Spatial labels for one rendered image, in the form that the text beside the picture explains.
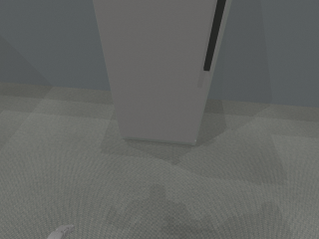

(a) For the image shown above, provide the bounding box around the left robot hand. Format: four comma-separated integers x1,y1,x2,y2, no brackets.
47,224,75,239

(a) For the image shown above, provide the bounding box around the handle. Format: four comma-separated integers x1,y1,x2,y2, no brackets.
203,0,226,72

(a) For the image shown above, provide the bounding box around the fridge door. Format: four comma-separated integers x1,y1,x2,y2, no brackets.
93,0,229,143

